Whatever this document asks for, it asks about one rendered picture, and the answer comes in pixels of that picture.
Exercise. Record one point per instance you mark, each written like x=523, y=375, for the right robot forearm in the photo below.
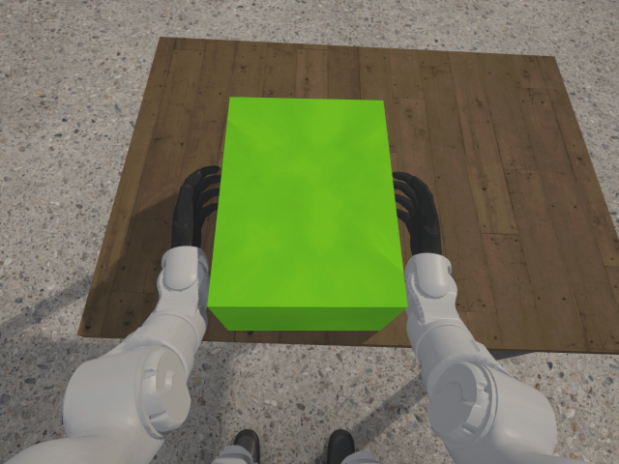
x=437, y=335

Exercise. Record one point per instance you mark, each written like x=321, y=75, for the right robot upper arm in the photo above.
x=484, y=416

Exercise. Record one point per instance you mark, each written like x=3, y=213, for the right robot foot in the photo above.
x=340, y=445

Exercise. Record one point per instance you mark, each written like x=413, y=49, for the robot left shin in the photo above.
x=236, y=449

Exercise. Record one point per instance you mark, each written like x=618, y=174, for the table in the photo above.
x=523, y=220

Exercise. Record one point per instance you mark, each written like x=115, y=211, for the left robot upper arm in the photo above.
x=118, y=409

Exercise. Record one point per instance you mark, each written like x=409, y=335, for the carton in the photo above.
x=307, y=228

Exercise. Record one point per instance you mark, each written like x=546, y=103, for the left robot hand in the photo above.
x=189, y=216

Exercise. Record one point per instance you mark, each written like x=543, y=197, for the left robot forearm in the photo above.
x=179, y=320

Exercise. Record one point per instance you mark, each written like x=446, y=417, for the right robot hand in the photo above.
x=422, y=221

